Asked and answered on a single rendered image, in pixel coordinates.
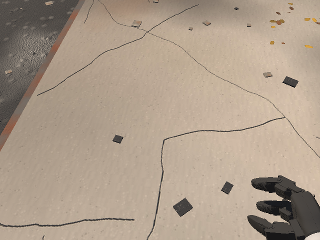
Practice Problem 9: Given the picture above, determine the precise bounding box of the robot right hand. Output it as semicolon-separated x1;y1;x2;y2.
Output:
247;175;320;240

